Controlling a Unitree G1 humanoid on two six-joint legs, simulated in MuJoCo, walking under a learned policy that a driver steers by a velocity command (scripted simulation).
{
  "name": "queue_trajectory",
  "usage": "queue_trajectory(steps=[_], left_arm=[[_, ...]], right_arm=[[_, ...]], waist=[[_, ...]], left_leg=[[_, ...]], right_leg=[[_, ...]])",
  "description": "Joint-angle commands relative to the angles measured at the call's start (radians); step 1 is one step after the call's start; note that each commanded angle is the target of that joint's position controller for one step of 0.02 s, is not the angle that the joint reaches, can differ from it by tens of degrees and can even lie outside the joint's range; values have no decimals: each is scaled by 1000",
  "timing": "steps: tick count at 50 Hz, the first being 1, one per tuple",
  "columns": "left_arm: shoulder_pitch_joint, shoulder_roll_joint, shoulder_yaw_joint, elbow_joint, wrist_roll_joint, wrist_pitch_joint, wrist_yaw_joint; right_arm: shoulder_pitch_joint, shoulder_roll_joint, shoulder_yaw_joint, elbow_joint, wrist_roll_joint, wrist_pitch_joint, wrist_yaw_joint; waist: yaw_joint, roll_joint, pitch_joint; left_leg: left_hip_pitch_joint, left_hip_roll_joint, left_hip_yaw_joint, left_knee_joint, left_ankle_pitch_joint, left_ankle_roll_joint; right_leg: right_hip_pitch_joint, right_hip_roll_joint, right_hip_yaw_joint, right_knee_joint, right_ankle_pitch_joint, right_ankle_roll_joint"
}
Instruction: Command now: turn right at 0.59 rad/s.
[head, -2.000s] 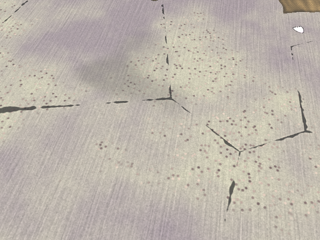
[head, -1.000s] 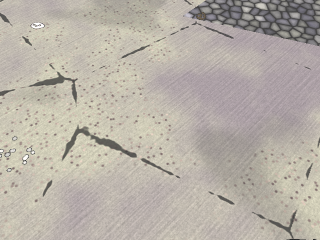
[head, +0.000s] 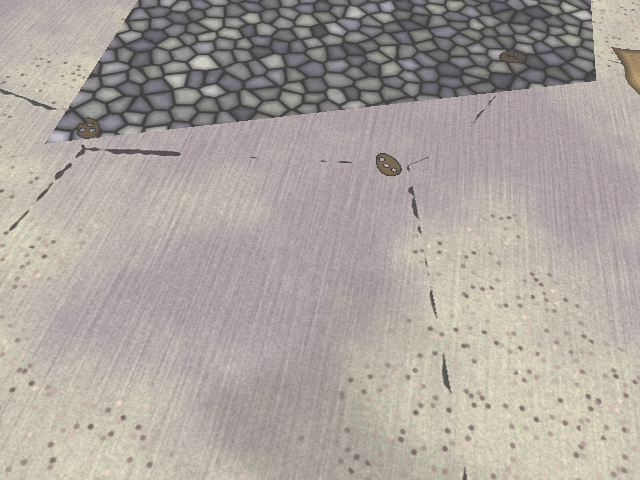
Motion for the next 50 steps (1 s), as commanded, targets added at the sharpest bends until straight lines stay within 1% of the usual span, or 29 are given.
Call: queue_trajectory(steps=[1,3,6,9,11,13,14,15,16,17,18,19,20,21,22,23,24,28,32,34,36,37,38,39,40,41,44,47,50], left_arm=[[19,56,21,-60,-10,5,0],[-41,37,12,-88,-13,2,-2],[-64,18,0,-110,-6,0,-16],[-50,34,5,-113,-6,5,-27],[-29,40,11,-111,-8,10,-34],[45,38,21,-83,-6,10,-38],[80,74,35,-75,-4,9,-29],[111,198,62,-93,0,2,-11],[102,221,58,-110,37,-20,-20],[92,177,46,-104,45,-40,-25],[45,148,36,-93,33,-51,-20],[0,124,29,-96,15,-51,-13],[-32,111,21,-99,2,-46,-7],[-20,101,16,-95,-1,-42,0],[0,95,14,-90,0,-42,4],[18,92,13,-87,0,-45,6],[27,91,11,-84,2,-49,7],[63,106,10,-53,7,-68,6],[92,125,8,-27,3,-79,-11],[85,120,2,-21,-1,-79,-19],[69,86,-11,-20,0,-76,-22],[54,43,-25,-25,5,-79,-22],[28,-26,-45,-44,9,-87,-23],[13,-8,-40,-93,-11,-104,-14],[5,76,-17,-84,-18,-116,-10],[13,85,-11,-68,-18,-123,-16],[-9,40,-16,-52,4,-134,-30],[-51,1,-28,-55,7,-134,-36],[-134,-42,-46,-70,6,-140,-43]], right_arm=[[-60,-131,-29,-84,5,-1,-14],[-17,-148,-37,-74,0,9,-20],[-16,-189,-54,-72,6,17,-16],[-32,-211,-65,-70,18,17,-2],[-40,-217,-68,-63,32,14,4],[-52,-201,-66,-52,51,13,6],[2,-164,-58,-29,44,9,10],[1,-90,-33,-63,-11,7,17],[-102,-114,-37,-108,-10,3,6],[-137,-156,-50,-107,9,5,0],[-131,-162,-55,-99,19,7,-4],[-112,-158,-58,-79,13,10,-11],[-98,-164,-62,-76,6,13,-15],[-73,-157,-61,-68,5,9,-8],[-60,-147,-59,-65,12,4,1],[-71,-138,-55,-66,20,-2,9],[-87,-135,-52,-68,27,-8,15],[-134,-114,-37,-72,28,-43,40],[-134,-117,-31,-74,39,-72,58],[-99,-117,-30,-66,46,-84,63],[-9,-112,-32,-35,41,-94,60],[70,-125,-36,-18,36,-98,54],[166,-181,-45,-2,22,-101,46],[244,-277,-72,27,9,-98,54],[230,-219,-56,22,21,-102,58],[201,-177,-41,13,27,-102,54],[144,-142,-21,-4,19,-95,45],[157,-140,-16,8,23,-90,38],[189,-159,-17,34,31,-80,31]], waist=[[14,198,-48],[-26,227,-60],[-41,246,-92],[-37,261,-101],[-23,260,-98],[23,228,-105],[26,131,-115],[4,-195,-127],[59,-249,-142],[77,-141,-137],[44,-111,-102],[24,-69,-92],[9,-80,-87],[0,-85,-115],[3,-89,-128],[16,-92,-119],[27,-107,-98],[59,-124,-56],[71,-105,-9],[44,-87,4],[-11,-61,-10],[-47,-35,-33],[-74,109,-49],[-72,328,-37],[-77,249,32],[-57,212,61],[-32,156,57],[-42,157,49],[-69,148,51]], left_leg=[[151,208,-135,-159,336,182],[228,227,-119,-156,352,200],[238,263,-83,-146,372,212],[202,286,-53,-137,385,212],[201,299,-43,-108,379,197],[146,272,12,-17,323,134],[40,228,79,96,196,60],[-252,104,177,414,-266,-49],[-389,-3,40,617,-468,-82],[-393,17,-30,707,-420,-75],[-399,28,-47,706,-331,-63],[-397,34,-54,677,-261,-64],[-376,29,-54,663,-209,-72],[-340,17,-43,657,-157,-75],[-334,10,-36,618,-112,-73],[-342,7,-34,551,-82,-69],[-348,4,-29,478,-64,-66],[-255,1,-21,237,-42,-50],[-145,-8,3,119,-74,-14],[-57,-15,16,44,-42,15],[111,-25,29,-38,3,38],[224,28,-29,-54,-24,57],[344,179,-235,-143,-173,111],[400,347,-615,-283,-422,249],[380,379,-680,-308,-516,289],[373,338,-599,-302,-482,265],[314,241,-383,-329,-206,210],[271,189,-233,-358,34,206],[241,159,-128,-353,189,190]], right_leg=[[-97,-60,-49,96,49,45],[-107,-86,-70,-11,54,59],[0,-123,-105,-171,22,52],[117,-121,-156,-306,26,24],[172,-116,-172,-421,67,-7],[319,-83,-200,-640,228,-64],[459,-107,-123,-721,374,-102],[642,-376,238,-721,777,-208],[555,-511,412,-734,853,-406],[530,-464,343,-754,759,-401],[502,-401,266,-751,684,-342],[489,-353,225,-747,623,-294],[462,-332,205,-746,638,-278],[447,-305,196,-763,535,-276],[454,-289,208,-791,346,-276],[457,-281,232,-826,147,-278],[460,-284,256,-856,25,-279],[436,-295,269,-874,-6,-274],[359,-306,303,-870,-68,-283],[311,-300,319,-853,-100,-274],[234,-250,297,-791,-117,-237],[163,-211,261,-702,-112,-201],[18,-114,125,-452,-87,-138],[-193,-38,-14,-201,-141,-95],[-302,-91,18,-45,-142,-87],[-336,-121,21,11,-49,-90],[-296,-184,-22,-28,150,-76],[-238,-186,-77,-143,271,-38],[-144,-170,-111,-349,388,-22]])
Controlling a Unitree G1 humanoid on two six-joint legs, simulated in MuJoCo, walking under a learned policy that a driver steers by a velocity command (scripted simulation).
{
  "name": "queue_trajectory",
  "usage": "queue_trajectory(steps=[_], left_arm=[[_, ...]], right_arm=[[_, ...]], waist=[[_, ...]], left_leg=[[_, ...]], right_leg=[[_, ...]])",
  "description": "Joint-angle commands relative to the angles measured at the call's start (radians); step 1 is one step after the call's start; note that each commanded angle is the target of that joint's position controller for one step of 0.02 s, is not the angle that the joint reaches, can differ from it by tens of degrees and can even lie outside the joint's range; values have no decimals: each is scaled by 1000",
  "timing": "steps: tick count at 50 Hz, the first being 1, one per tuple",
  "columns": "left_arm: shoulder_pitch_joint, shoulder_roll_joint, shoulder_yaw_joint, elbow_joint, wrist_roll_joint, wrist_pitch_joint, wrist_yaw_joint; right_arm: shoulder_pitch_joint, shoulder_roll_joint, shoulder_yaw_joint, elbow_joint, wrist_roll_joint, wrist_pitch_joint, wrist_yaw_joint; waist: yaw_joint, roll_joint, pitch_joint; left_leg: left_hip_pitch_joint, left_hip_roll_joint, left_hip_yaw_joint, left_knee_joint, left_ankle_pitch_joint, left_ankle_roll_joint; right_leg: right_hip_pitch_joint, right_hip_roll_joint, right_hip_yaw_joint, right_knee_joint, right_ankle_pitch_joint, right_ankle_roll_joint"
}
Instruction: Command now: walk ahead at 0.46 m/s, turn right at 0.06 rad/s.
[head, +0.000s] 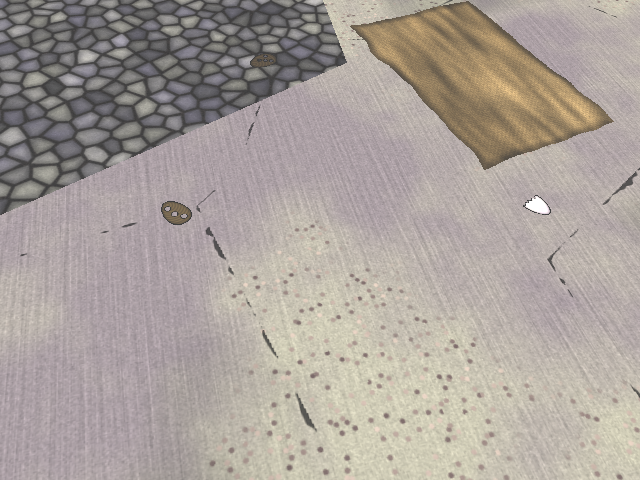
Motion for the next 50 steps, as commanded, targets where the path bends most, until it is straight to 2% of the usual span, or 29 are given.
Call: queue_trajectory(steps=[1,4,7,9,10,11,12,13,14,15,16,17,18,20,23,27,31,34,35,36,37,38,39,40,41,42,44,46,50], left_arm=[[-181,3,-11,-108,-3,-28,-12],[-244,14,-10,-121,-14,-33,-29],[-248,46,0,-129,-17,-38,-41],[-127,93,24,-99,-9,-37,-33],[25,134,47,-55,-8,-32,-23],[214,197,65,-21,1,-23,-8],[245,281,75,0,9,-24,-15],[239,168,50,-2,1,-23,-13],[168,135,35,-1,-2,-23,-9],[107,120,29,-4,2,-23,-8],[61,98,23,-4,9,-24,-11],[35,82,17,-6,21,-29,-12],[22,75,18,-2,19,-34,-13],[21,84,21,20,5,-49,-13],[49,111,28,52,5,-53,-4],[110,142,32,86,-5,-42,6],[187,162,36,134,-14,-23,9],[195,175,41,155,-15,-4,17],[183,185,43,155,-13,2,19],[166,181,40,155,-11,8,21],[169,145,23,142,2,10,26],[284,38,-11,111,6,-7,19],[271,51,-13,127,0,-28,14],[183,142,12,106,-28,-40,6],[109,142,11,84,-34,-46,6],[71,130,10,77,-19,-45,9],[107,100,12,91,-6,-25,12],[126,72,7,102,-2,-7,16],[-6,52,0,64,9,-6,18]], right_arm=[[-26,-188,-42,-52,8,-7,-11],[18,-207,-45,-26,17,2,-11],[22,-223,-51,-8,25,14,-13],[1,-244,-58,-7,25,23,-18],[-1,-231,-51,-11,20,27,-22],[3,-181,-30,-39,-7,26,-25],[143,-41,11,-62,-1,6,-17],[62,-158,-14,-47,25,-14,-10],[-53,-205,-29,-83,47,-25,-4],[-109,-192,-24,-95,37,-31,-7],[-132,-181,-27,-97,16,-30,-8],[-109,-170,-28,-92,12,-22,-5],[-88,-151,-25,-84,14,-12,-3],[-88,-123,-19,-82,8,7,-6],[-198,-112,-13,-120,-5,11,-9],[-351,-89,0,-156,3,-7,9],[-454,-104,-3,-198,13,-16,31],[-442,-127,-12,-208,10,-19,42],[-392,-145,-21,-197,9,-19,41],[-272,-176,-40,-164,6,-19,35],[-104,-228,-62,-124,2,-16,24],[4,-333,-87,-110,-20,-11,18],[37,-267,-71,-98,-2,-6,22],[-24,-214,-51,-103,4,-5,20],[-91,-194,-44,-113,3,-3,18],[-146,-169,-36,-114,-3,-4,20],[-196,-144,-30,-118,-17,-15,24],[-196,-148,-33,-102,-9,-28,25],[-151,-177,-42,-63,-4,-27,9]], waist=[[-23,146,74],[-39,148,94],[-5,156,96],[81,165,5],[157,150,-97],[227,52,-255],[135,-257,-409],[186,-171,-370],[177,-120,-195],[147,-25,-114],[115,2,-54],[78,-25,-44],[59,-34,-41],[38,-25,-10],[59,0,45],[117,10,71],[148,7,88],[121,-13,63],[89,-28,29],[21,-22,-48],[-49,7,-178],[-27,223,-347],[-45,304,-416],[-46,219,-260],[-22,153,-148],[7,101,-65],[65,141,-30],[85,133,-22],[58,98,25]], left_leg=[[-13,197,-125,-138,236,151],[-3,231,-122,-133,249,151],[78,276,-127,-89,371,130],[102,257,-82,75,708,102],[43,213,-42,257,793,76],[-175,166,-19,565,511,43],[-539,-28,-42,918,-254,-17],[-652,9,-148,1024,-299,-10],[-716,59,-114,1032,-216,0],[-686,104,-88,989,-127,1],[-653,131,-80,933,-72,-6],[-592,155,-89,905,-32,-11],[-556,161,-86,882,-18,-19],[-548,169,-71,825,1,-39],[-607,175,-62,660,150,-64],[-548,129,-20,390,362,-56],[-572,106,-28,275,349,-27],[-531,81,-17,229,228,12],[-449,54,8,218,191,29],[-279,21,41,194,197,57],[-4,82,-13,235,233,99],[415,346,-451,219,93,256],[479,410,-742,55,-35,302],[372,382,-626,29,-111,250],[227,346,-495,10,-64,220],[87,305,-399,-22,27,207],[-69,258,-304,-86,144,203],[-118,241,-231,-124,226,216],[-97,216,-131,-160,308,202]], right_leg=[[-40,13,-36,-189,128,18],[26,32,-47,-292,164,4],[65,41,-36,-357,110,-44],[262,87,-74,-390,73,-91],[483,97,-85,-397,90,-123],[810,-83,109,-348,83,-183],[1101,-328,627,-467,-176,-349],[1052,-310,713,-575,-314,-330],[916,-275,552,-591,-257,-287],[772,-235,439,-608,-136,-267],[656,-194,357,-634,-27,-259],[580,-169,305,-663,35,-257],[536,-156,275,-693,60,-264],[467,-150,209,-736,114,-276],[447,-132,134,-771,157,-272],[463,-97,52,-774,154,-228],[601,-155,70,-725,153,-214],[702,-188,81,-643,281,-186],[714,-178,70,-577,426,-173],[692,-138,34,-431,573,-150],[563,-88,-5,-204,499,-115],[152,58,-56,201,104,-36],[-15,127,71,363,-428,-26],[-115,64,101,434,-397,-40],[-122,12,63,402,-309,-48],[-96,-24,41,335,-237,-44],[22,-65,48,260,-152,-30],[46,-71,36,213,-115,-11],[-25,-74,27,-12,85,14]])
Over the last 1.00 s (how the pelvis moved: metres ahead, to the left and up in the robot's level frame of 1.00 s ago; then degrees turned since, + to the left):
0.13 -0.05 0.01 -22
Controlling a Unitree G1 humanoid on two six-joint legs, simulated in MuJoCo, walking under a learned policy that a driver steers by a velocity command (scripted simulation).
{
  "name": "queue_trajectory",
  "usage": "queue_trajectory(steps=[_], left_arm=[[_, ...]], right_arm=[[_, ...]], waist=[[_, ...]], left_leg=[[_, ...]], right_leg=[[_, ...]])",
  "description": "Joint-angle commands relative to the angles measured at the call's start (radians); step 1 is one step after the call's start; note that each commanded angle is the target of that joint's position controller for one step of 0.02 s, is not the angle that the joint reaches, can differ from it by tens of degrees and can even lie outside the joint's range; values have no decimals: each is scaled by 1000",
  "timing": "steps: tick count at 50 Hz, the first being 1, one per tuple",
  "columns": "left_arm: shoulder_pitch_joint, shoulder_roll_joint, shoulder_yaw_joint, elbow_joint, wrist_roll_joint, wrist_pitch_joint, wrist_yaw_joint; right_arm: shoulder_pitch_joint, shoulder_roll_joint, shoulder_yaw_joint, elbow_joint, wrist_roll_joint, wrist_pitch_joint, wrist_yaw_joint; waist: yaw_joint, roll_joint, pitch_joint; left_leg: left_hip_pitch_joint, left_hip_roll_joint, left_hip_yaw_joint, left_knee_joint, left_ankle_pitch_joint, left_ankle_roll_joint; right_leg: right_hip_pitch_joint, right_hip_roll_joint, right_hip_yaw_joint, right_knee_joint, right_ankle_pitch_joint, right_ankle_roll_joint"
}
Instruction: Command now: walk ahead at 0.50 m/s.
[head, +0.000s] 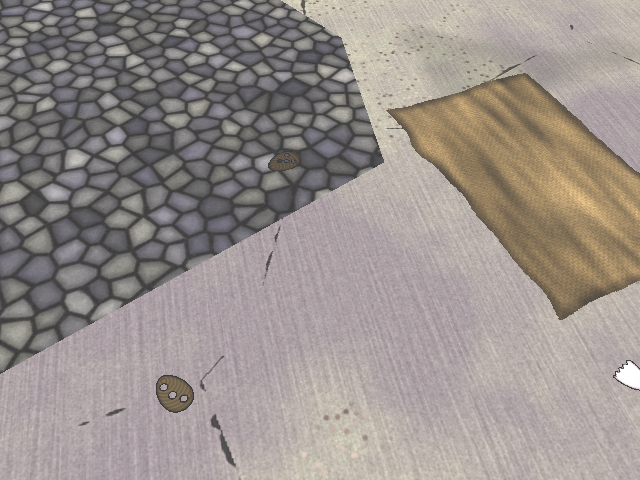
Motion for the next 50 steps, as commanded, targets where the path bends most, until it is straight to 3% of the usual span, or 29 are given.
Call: queue_trajectory(steps=[1,5,9,11,12,13,14,15,16,17,18,20,22,25,30,33,35,37,38,39,40,41,42,43,44,45,46,47,50], left_arm=[[-24,34,5,-57,4,-11,-3],[-160,21,-4,-93,-5,-25,-21],[-240,39,-1,-131,-9,-36,-42],[-203,62,8,-127,-7,-43,-46],[-134,83,20,-110,-5,-47,-44],[8,126,43,-67,-2,-49,-35],[190,195,65,-35,13,-48,-23],[248,271,84,-14,15,-37,-20],[249,165,58,-23,7,-34,-19],[183,120,42,-26,5,-35,-15],[117,97,35,-30,7,-36,-13],[36,50,22,-25,18,-47,-15],[6,51,28,-10,18,-59,-16],[2,79,40,16,19,-67,-8],[33,120,52,41,14,-52,7],[82,144,61,66,-1,-34,10],[96,158,67,77,-12,-17,10],[80,186,76,74,-21,-3,14],[70,198,80,70,-26,5,17],[51,199,79,65,-31,14,19],[58,173,67,57,-20,12,22],[132,33,25,6,26,-5,14],[96,50,14,-16,3,-47,2],[-19,126,34,-45,-38,-72,-9],[-43,116,29,-55,-39,-87,-10],[-39,111,31,-41,-14,-91,-1],[-24,121,38,-32,4,-83,3],[-10,124,41,-33,8,-70,0],[-29,84,34,-42,21,-43,2]], right_arm=[[-48,-157,-37,-58,6,-16,-14],[25,-184,-43,-16,17,-4,-21],[73,-192,-49,24,25,19,-28],[66,-203,-54,31,28,30,-34],[45,-213,-56,29,29,35,-36],[34,-194,-48,25,24,38,-37],[30,-138,-24,-3,4,35,-37],[169,-17,10,-19,11,17,-31],[121,-116,-12,0,34,3,-30],[35,-175,-33,-28,55,-2,-29],[-14,-168,-33,-40,50,-2,-33],[-16,-138,-41,-41,34,17,-35],[6,-94,-36,-40,38,42,-33],[-45,-76,-36,-70,30,62,-35],[-188,-46,-22,-120,26,50,-3],[-275,-47,-20,-163,26,52,14],[-302,-60,-24,-190,26,54,24],[-272,-88,-39,-201,23,60,29],[-208,-113,-54,-192,23,64,28],[-76,-150,-79,-161,27,67,23],[99,-218,-116,-112,30,75,6],[109,-338,-139,-105,39,76,-11],[106,-306,-118,-155,28,54,-1],[80,-229,-95,-148,20,36,6],[38,-202,-87,-147,21,25,6],[-32,-172,-78,-155,21,21,4],[-77,-140,-66,-171,12,20,0],[-94,-142,-64,-183,4,19,-4],[-73,-165,-71,-177,15,15,-22]], waist=[[24,98,2],[-31,96,34],[-39,100,56],[-3,114,34],[42,123,-5],[112,107,-100],[183,32,-261],[124,-233,-399],[167,-165,-386],[162,-116,-232],[134,-61,-155],[75,-62,-65],[45,-61,-35],[37,-22,8],[87,4,41],[116,15,68],[112,7,73],[74,-21,31],[31,-36,-15],[-49,-25,-83],[-129,27,-171],[-37,301,-221],[-49,253,-392],[-83,158,-280],[-52,119,-181],[-5,57,-122],[30,61,-96],[50,93,-89],[57,71,-65]], left_leg=[[0,246,-155,-171,199,155],[47,252,-124,-168,154,138],[175,311,-159,-101,205,126],[209,323,-188,-38,296,111],[199,305,-181,39,422,97],[144,250,-147,199,501,71],[-45,187,-106,482,304,31],[-446,16,-62,832,-312,-40],[-550,45,-189,964,-429,-41],[-611,91,-185,994,-350,-33],[-590,137,-158,968,-265,-36],[-503,188,-163,895,-160,-45],[-457,204,-156,862,-135,-58],[-514,210,-159,769,-37,-74],[-486,190,-80,481,190,-63],[-514,179,-47,387,178,-40],[-521,163,-24,353,115,-15],[-436,110,27,345,16,21],[-344,71,56,348,-33,44],[-168,22,77,301,-14,76],[124,19,10,263,21,117],[443,271,-484,202,-83,267],[556,404,-912,18,-266,385],[500,382,-793,-23,-223,316],[371,341,-655,-14,-139,277],[233,298,-550,-11,-21,243],[137,266,-479,-30,78,227],[71,257,-462,-46,147,235],[-25,217,-367,-72,246,231]], right_leg=[[-12,-13,4,-165,175,12],[26,25,-27,-359,286,5],[0,43,-13,-447,197,-30],[73,64,-19,-479,121,-51],[185,91,-42,-505,100,-67],[403,103,-59,-521,125,-94],[717,-50,89,-466,151,-154],[1066,-291,527,-541,-46,-299],[1027,-290,626,-633,-189,-290],[907,-262,475,-659,-186,-244],[782,-226,364,-685,-113,-220],[594,-169,206,-761,0,-200],[515,-161,114,-812,88,-211],[499,-152,-7,-845,195,-210],[539,-123,-167,-859,233,-182],[639,-156,-201,-836,257,-172],[713,-177,-220,-790,340,-155],[754,-180,-249,-677,627,-133],[756,-173,-262,-566,776,-122],[712,-145,-287,-383,835,-99],[532,-104,-296,-118,674,-56],[84,62,-274,252,-159,12],[-87,167,-9,432,-447,15],[-184,107,47,436,-358,-10],[-177,64,41,358,-269,-32],[-114,26,42,265,-207,-30],[-42,3,47,202,-161,-26],[10,0,49,173,-143,-15],[39,15,19,28,-71,32]])
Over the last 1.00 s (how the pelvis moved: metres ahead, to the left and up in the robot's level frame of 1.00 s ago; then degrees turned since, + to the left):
0.55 0.01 0.00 0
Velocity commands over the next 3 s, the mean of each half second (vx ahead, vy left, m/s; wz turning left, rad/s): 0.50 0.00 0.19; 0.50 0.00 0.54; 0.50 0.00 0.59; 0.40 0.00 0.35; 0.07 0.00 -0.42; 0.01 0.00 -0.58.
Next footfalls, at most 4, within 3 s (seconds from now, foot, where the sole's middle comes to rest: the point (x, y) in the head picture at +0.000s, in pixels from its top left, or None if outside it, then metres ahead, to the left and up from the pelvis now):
0.28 right None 0.33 -0.16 -0.78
0.80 left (244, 443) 0.57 0.14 -0.78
1.30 right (273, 307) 0.91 0.08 -0.78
1.80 left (110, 306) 0.92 0.48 -0.78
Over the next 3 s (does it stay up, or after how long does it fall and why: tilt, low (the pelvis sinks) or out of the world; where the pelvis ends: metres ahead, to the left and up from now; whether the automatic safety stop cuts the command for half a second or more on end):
stays up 1.01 0.44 0.00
